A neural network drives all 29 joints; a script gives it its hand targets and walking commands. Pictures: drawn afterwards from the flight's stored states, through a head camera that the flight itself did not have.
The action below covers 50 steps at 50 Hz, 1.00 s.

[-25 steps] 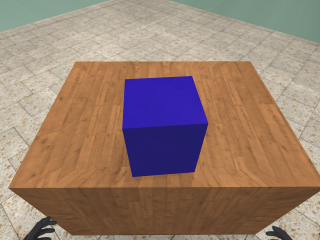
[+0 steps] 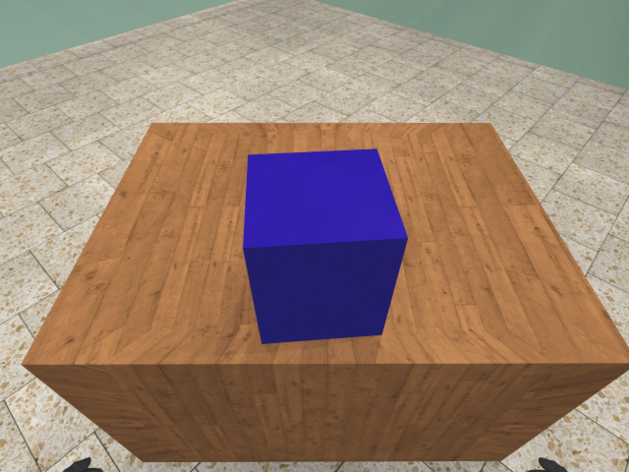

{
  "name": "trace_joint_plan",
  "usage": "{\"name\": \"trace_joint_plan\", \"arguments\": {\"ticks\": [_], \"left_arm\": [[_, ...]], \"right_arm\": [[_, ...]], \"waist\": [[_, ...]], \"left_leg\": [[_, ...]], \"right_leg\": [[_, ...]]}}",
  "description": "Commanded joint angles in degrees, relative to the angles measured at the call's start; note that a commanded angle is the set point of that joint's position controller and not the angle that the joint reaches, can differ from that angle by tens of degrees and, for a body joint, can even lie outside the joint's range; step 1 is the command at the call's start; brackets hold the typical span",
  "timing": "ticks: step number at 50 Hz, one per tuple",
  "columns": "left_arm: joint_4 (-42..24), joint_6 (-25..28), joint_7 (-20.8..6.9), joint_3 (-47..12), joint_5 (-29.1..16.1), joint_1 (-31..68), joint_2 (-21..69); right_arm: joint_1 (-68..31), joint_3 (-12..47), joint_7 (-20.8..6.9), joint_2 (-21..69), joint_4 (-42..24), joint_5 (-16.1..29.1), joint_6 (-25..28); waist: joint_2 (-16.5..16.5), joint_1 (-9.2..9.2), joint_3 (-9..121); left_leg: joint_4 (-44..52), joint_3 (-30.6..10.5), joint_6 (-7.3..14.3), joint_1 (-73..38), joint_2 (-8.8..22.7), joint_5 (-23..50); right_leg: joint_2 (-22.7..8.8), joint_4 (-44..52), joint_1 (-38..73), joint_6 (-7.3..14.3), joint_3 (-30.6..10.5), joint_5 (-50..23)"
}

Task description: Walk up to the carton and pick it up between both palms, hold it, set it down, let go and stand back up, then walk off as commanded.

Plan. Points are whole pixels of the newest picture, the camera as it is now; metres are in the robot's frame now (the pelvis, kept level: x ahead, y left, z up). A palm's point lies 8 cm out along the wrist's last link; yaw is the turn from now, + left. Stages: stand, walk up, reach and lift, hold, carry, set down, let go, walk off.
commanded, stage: walk up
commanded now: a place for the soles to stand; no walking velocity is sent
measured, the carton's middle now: (317, 248) +0.47 +0.00 -0.01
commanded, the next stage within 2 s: stand in 0.18 s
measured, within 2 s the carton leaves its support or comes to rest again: neither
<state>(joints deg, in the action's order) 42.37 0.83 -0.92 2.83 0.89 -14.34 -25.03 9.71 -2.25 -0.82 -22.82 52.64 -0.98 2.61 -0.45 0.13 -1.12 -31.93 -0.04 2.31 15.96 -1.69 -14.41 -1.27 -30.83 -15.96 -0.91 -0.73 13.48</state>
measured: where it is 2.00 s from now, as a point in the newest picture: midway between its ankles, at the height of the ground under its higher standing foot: outside the picture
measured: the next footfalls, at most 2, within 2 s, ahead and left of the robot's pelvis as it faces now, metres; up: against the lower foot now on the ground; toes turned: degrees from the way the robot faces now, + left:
none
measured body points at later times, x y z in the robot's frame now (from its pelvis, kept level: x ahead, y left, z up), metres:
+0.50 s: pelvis +0.00 +0.00 +0.00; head +0.01 +0.00 +0.45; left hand +0.14 +0.33 -0.08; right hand +0.12 -0.31 -0.10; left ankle +0.03 +0.10 -0.73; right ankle +0.04 -0.14 -0.73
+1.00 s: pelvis +0.01 -0.02 +0.01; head +0.00 -0.01 +0.46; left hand +0.20 +0.26 -0.06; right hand +0.17 -0.31 -0.06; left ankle +0.03 +0.10 -0.73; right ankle +0.01 -0.13 -0.73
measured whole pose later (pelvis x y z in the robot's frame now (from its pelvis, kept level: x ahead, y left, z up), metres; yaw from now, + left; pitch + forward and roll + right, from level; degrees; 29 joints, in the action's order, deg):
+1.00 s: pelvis +0.01 -0.02 +0.01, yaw -1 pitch -4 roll +0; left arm 28.7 -12.9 0.0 3.5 1.0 -7.5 -19.1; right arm 9.5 -2.4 -2.5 -21.1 44.8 0.3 12.9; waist 1.1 -0.5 -2.7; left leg -27.5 0.2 1.2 9.6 -0.1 -13.7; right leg 1.0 -27.2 -7.4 0.5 -0.7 15.6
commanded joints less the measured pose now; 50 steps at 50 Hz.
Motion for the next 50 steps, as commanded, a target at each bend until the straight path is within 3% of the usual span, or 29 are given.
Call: {"name": "trace_joint_plan", "arguments": {"ticks": [1,3,5,7,8,9,11,12,16,22,24,26,27,28,29,30,31,34,35,36,37,39,40,43,45,47,50], "left_arm": [[2.0,1.7,0.7,0.5,-0.9,3.6,-8.3],[1.5,1.7,0.8,0.5,-0.9,3.5,-8.7],[1.9,1.5,0.9,0.5,-0.9,3.5,-8.9],[2.1,1.4,0.9,0.5,-1.0,3.6,-8.4],[2.3,1.4,1.0,0.5,-1.2,3.9,-8.5],[2.3,1.4,1.0,0.5,-1.2,4.3,-8.5],[2.5,1.3,0.9,0.4,-0.9,5.1,-8.0],[2.4,1.2,0.9,0.3,-1.0,5.0,-7.8],[2.6,1.2,0.7,0.3,-0.8,5.2,-7.6],[2.8,1.1,0.6,0.5,-0.6,5.8,-8.0],[2.9,1.4,0.6,0.5,-0.4,5.7,-8.4],[3.0,1.2,0.5,0.4,-0.6,5.5,-7.8],[-10.5,-9.5,2.6,1.4,-0.5,23.2,-3.8],[-10.2,-14.0,3.6,0.2,-0.2,18.9,-0.8],[-10.8,-15.4,3.6,0.7,0.6,16.5,0.8],[-12.4,-16.0,3.7,1.4,0.7,16.6,0.6],[-15.9,-16.3,3.9,2.8,1.3,16.4,-0.4],[-22.4,-17.2,3.6,3.7,0.0,16.1,-1.6],[-24.6,-16.9,3.3,4.3,0.4,15.7,-1.8],[-25.1,-16.1,2.9,5.5,0.1,13.7,-1.9],[-26.3,-15.0,2.7,6.1,0.3,12.3,-2.3],[-26.3,-13.3,2.1,7.5,0.1,8.4,-2.3],[-25.2,-13.0,1.9,9.1,0.5,7.5,-2.6],[-17.9,-13.0,1.0,10.7,2.0,7.2,-2.5],[-16.7,-12.9,0.8,10.4,2.5,6.8,-1.8],[-18.1,-12.6,1.1,9.3,2.8,6.9,-0.3],[-22.6,-10.8,1.4,7.5,1.0,7.4,1.7]], "right_arm": [[-4.0,-0.9,0.3,-10.8,-2.6,-0.1,1.0],[-4.0,-0.6,0.5,-10.5,-2.3,0.2,1.0],[-3.8,-0.6,0.6,-10.5,-2.6,0.6,1.1],[-3.9,-0.6,0.7,-11.0,-2.5,0.6,1.0],[-3.8,-0.6,0.7,-10.5,-2.6,0.7,1.0],[-3.9,-0.6,0.6,-10.6,-2.3,0.6,0.9],[-4.6,-0.9,0.7,-11.2,-2.2,0.3,0.7],[-5.2,-0.7,0.7,-11.0,-2.2,0.4,0.7],[-5.2,-0.6,0.5,-10.3,-2.4,0.2,0.8],[-5.5,-0.8,0.4,-11.0,-2.3,0.0,0.7],[-5.7,-0.6,0.3,-10.5,-2.0,-0.1,0.6],[-5.6,-0.7,0.3,-10.9,-2.3,0.0,0.7],[-15.8,-10.9,-1.7,-2.8,0.6,-5.3,10.9],[-13.3,-11.1,-2.8,-7.1,2.4,-5.3,11.7],[-10.6,-11.0,-3.3,-8.9,1.7,-5.2,12.0],[-10.5,-11.8,-3.5,-10.6,1.6,-5.0,12.0],[-9.5,-11.5,-3.9,-10.7,0.1,-4.7,12.9],[-8.2,-9.1,-3.4,-8.3,-4.7,-1.7,12.2],[-7.3,-7.6,-3.1,-6.0,-7.7,-0.9,12.2],[-5.6,-5.5,-2.8,-3.8,-10.4,0.3,12.3],[-5.2,-4.3,-2.5,-3.0,-13.1,1.6,12.6],[-1.9,-3.1,-1.9,-2.1,-14.3,3.2,12.9],[-1.4,-2.5,-1.5,-2.1,-14.2,3.4,12.9],[-0.3,-0.7,-0.6,-0.3,-12.2,3.0,11.5],[0.7,-0.3,-0.2,0.3,-12.1,2.4,11.4],[0.7,-0.4,-0.4,0.9,-12.2,3.2,11.7],[0.9,-1.0,-0.6,2.3,-16.4,4.0,12.4]], "waist": [[0.1,-1.01,4.8],[-1.1,-0.83,6.0],[1.0,-0.57,6.6],[-0.5,-0.52,8.1],[0.7,-0.45,8.1],[-1.1,-0.6,7.0],[0.1,-0.6,6.1],[-1.4,-1.01,6.0],[0.4,-0.85,6.2],[-2.1,-0.94,4.4],[-0.1,-0.62,4.7],[-1.3,-0.59,4.8],[-4.5,-0.67,-2.4],[-6.8,0.4,-4.7],[-6.8,0.85,-4.6],[-7.3,1.19,-3.0],[-7.8,0.41,0.0],[0.7,-0.21,3.9],[3.6,-0.87,5.8],[6.5,-1.8,7.5],[6.8,-2.53,10.0],[8.0,-2.83,11.6],[8.6,-3.59,11.4],[9.8,-3.33,5.4],[7.5,-3.35,2.8],[4.2,-2.4,1.5],[3.5,-2.11,2.8]], "left_leg": [[11.3,-10.5,0.6,-2.4,8.7,5.2],[10.3,-10.2,0.4,-3.5,8.6,10.2],[9.5,-9.3,0.4,-4.1,8.6,12.0],[8.9,-8.8,0.4,-5.1,8.6,13.8],[9.3,-9.5,0.5,-5.1,8.8,13.3],[9.7,-9.2,0.6,-4.6,9.0,12.9],[9.8,-9.1,0.4,-3.9,9.1,12.0],[10.0,-9.5,0.4,-3.0,9.2,11.5],[11.7,-10.2,0.4,-2.5,9.3,6.8],[12.6,-10.6,0.7,-0.6,8.7,1.1],[12.4,-10.6,0.5,-0.9,9.1,1.8],[12.9,-10.9,0.6,-1.3,8.8,-1.4],[12.2,2.7,-1.9,14.0,6.3,-18.8],[13.9,0.9,0.9,23.0,9.7,-23.8],[14.8,1.0,2.5,28.2,10.6,-23.6],[14.5,1.0,2.6,29.8,10.9,-22.8],[13.4,2.1,1.8,26.1,9.6,-17.0],[9.4,3.6,-0.9,8.1,5.3,-6.8],[7.1,4.1,-1.6,-0.6,3.4,0.5],[5.5,4.3,-2.2,-7.6,1.8,8.1],[5.0,3.7,-2.7,-12.6,1.5,15.2],[5.6,3.0,-2.7,-16.2,1.2,21.3],[6.1,3.3,-2.4,-14.6,0.6,20.6],[8.9,3.5,-1.0,-11.0,-0.2,13.1],[10.5,3.7,-1.0,-12.0,-0.4,10.8],[11.7,2.9,-1.6,-14.4,-0.1,11.1],[12.2,3.1,-2.3,-16.9,0.4,14.1]], "right_leg": [[-4.5,5.3,5.3,3.5,-4.1,-2.6],[-5.1,4.0,5.7,3.5,-4.1,-7.0],[-5.2,3.9,6.7,3.5,-3.9,-8.2],[-5.2,3.7,7.0,3.5,-3.7,-9.6],[-5.0,3.7,6.9,3.4,-3.6,-9.6],[-5.1,3.4,6.4,3.3,-3.7,-8.7],[-5.0,3.8,6.1,3.4,-3.4,-7.8],[-4.9,4.2,6.4,3.2,-3.4,-7.7],[-4.6,4.7,6.2,3.3,-3.4,-3.6],[-4.3,4.8,5.4,3.6,-3.6,-0.7],[-4.5,5.5,5.6,3.6,-3.5,-0.2],[-4.2,5.5,4.3,3.6,-3.5,0.5],[4.0,-2.5,11.0,3.0,5.8,5.8],[5.6,-7.8,18.9,2.7,6.8,2.0],[6.3,-9.8,25.6,2.1,7.1,-2.3],[6.5,-10.8,28.3,1.8,6.9,-3.5],[6.3,-9.7,27.1,1.7,6.2,-4.9],[3.9,-0.9,17.8,2.1,3.9,-4.0],[2.8,2.7,12.7,2.8,3.4,-4.9],[2.4,5.1,9.5,2.4,3.0,-8.5],[2.4,6.5,8.8,2.1,3.0,-15.1],[2.1,7.7,10.7,1.0,2.6,-24.9],[1.3,7.8,12.6,0.4,1.7,-27.4],[-0.2,9.1,12.9,-0.6,-0.5,-24.9],[-0.6,10.9,12.6,-0.3,-1.6,-21.2],[-0.4,12.9,10.5,0.4,-1.4,-17.1],[0.7,13.9,9.0,0.9,-0.5,-16.2]]}}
